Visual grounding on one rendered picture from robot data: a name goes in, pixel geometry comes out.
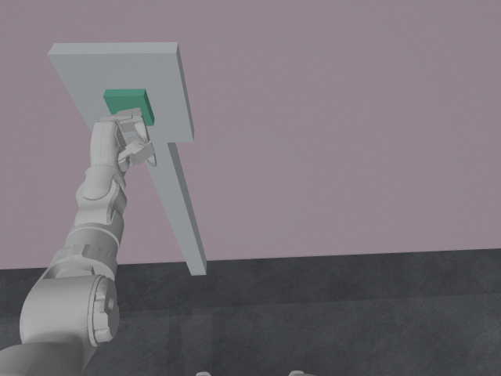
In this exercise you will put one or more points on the panel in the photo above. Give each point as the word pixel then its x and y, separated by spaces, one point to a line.
pixel 88 69

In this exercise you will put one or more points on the button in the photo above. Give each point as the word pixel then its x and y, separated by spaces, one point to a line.
pixel 125 99

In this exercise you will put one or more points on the robot left upper arm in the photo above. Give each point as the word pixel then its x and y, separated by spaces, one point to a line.
pixel 64 322

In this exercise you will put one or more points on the robot left hand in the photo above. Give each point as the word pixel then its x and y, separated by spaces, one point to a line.
pixel 108 146

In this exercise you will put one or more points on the left robot forearm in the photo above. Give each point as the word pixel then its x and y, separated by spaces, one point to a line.
pixel 94 239

